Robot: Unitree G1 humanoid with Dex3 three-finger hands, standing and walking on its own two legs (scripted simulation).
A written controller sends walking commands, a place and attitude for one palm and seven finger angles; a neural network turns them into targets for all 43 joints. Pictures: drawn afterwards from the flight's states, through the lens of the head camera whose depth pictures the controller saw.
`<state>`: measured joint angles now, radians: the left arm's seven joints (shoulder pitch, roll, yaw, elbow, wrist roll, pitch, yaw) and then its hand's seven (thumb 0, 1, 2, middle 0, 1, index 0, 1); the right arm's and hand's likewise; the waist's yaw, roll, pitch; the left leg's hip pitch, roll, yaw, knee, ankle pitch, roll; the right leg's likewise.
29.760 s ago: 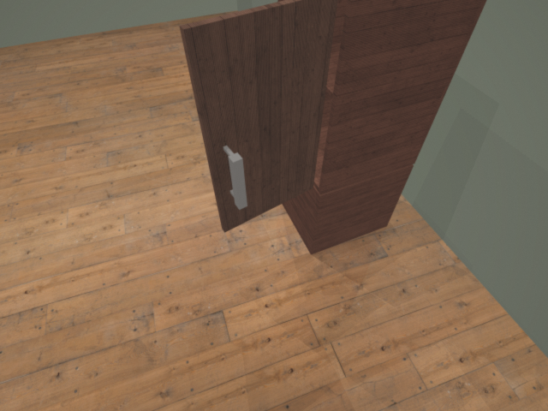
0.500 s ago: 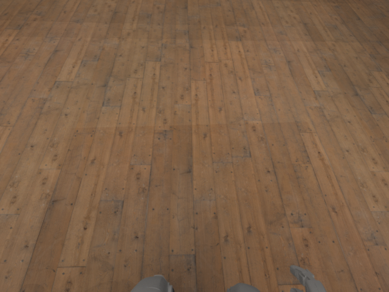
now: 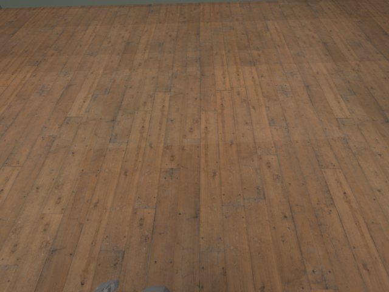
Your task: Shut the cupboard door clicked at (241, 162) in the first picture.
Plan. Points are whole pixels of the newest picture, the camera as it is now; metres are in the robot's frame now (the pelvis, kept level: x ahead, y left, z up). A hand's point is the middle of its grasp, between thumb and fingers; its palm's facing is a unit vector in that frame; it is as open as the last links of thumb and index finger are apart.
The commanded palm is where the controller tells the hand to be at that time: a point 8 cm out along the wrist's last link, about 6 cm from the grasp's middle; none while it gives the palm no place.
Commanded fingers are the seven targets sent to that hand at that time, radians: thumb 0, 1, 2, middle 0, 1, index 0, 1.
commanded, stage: turn to face it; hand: left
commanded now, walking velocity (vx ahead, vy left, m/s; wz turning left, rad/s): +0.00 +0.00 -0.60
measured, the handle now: out of the picture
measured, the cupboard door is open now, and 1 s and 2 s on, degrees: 61 61 61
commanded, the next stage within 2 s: none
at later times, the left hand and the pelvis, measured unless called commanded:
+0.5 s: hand (127, 258) +0.22 +0.18 -0.16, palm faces -0.24 -0.94 -0.24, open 7.4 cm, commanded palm none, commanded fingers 0.00 0.90 0.90 -0.20 -0.30 -0.20 -0.30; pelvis +0.08 +0.00 +0.00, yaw -18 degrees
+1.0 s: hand (154, 217) +0.33 +0.13 -0.16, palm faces -0.53 -0.82 -0.20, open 7.4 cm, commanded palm none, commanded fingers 0.00 0.90 0.90 -0.20 -0.30 -0.20 -0.30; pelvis +0.12 +0.01 +0.00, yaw -35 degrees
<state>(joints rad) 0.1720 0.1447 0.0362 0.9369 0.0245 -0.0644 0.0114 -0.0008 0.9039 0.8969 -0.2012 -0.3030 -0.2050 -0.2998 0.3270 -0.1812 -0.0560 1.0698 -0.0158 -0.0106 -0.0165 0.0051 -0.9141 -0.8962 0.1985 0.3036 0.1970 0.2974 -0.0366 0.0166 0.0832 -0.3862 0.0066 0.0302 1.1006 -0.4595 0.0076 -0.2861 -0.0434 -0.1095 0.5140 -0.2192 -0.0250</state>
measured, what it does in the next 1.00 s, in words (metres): walks ahead, turning right: left foot, then right foot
